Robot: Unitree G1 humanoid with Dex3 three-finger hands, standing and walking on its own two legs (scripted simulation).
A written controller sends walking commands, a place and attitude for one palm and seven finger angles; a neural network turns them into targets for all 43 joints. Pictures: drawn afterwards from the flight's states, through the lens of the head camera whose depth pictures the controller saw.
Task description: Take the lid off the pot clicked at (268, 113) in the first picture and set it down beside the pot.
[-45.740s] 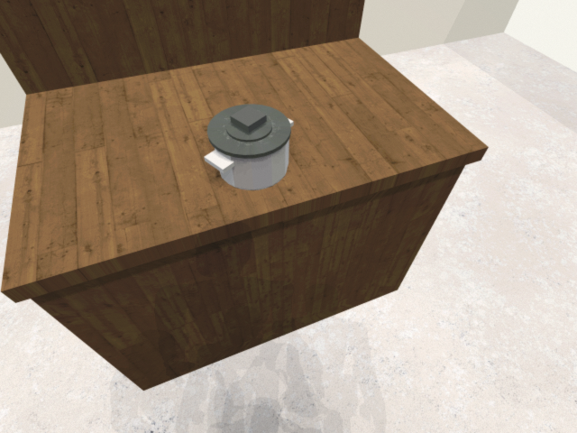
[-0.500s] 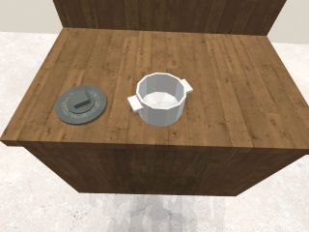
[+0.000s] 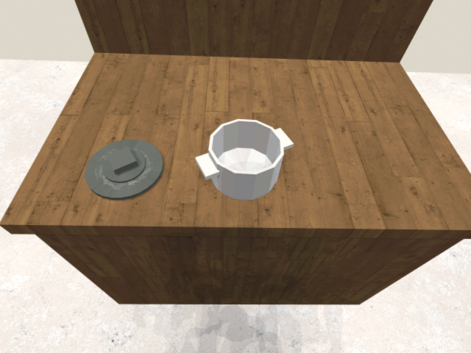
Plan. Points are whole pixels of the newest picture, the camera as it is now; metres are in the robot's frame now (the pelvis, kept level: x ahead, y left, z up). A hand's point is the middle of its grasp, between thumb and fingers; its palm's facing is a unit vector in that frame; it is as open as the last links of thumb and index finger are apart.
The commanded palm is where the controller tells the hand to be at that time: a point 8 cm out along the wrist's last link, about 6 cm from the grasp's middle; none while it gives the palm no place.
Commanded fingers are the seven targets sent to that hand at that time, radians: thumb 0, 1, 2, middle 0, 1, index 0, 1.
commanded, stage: let the arm hang, fingers relaxed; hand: left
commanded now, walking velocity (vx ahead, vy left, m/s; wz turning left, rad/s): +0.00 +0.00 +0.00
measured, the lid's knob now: (121, 160) +0.46 +0.26 +0.01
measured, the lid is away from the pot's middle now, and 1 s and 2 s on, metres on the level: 0.25 0.25 0.25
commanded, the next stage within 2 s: look to check the result in 1.04 s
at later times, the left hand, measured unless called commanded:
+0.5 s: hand out of the picture -0.01 +0.17 -0.17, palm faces +0.06 -0.98 -0.20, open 7.3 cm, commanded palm none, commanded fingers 0.00 0.90 0.90 -0.20 -0.30 -0.20 -0.30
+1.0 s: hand out of the picture -0.04 +0.17 -0.17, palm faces +0.05 -0.98 -0.20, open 7.3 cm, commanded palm none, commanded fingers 0.00 0.90 0.90 -0.20 -0.30 -0.20 -0.30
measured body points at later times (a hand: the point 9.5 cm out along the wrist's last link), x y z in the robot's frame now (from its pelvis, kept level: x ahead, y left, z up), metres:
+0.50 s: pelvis -0.04 +0.00 +0.01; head -0.01 +0.00 +0.46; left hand -0.01 +0.23 -0.15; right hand -0.06 -0.21 -0.15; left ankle -0.11 +0.09 -0.73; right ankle -0.07 -0.13 -0.73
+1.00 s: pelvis -0.05 +0.00 +0.01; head -0.03 -0.01 +0.46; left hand -0.04 +0.22 -0.15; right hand -0.08 -0.21 -0.15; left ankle -0.11 +0.09 -0.73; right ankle -0.07 -0.13 -0.73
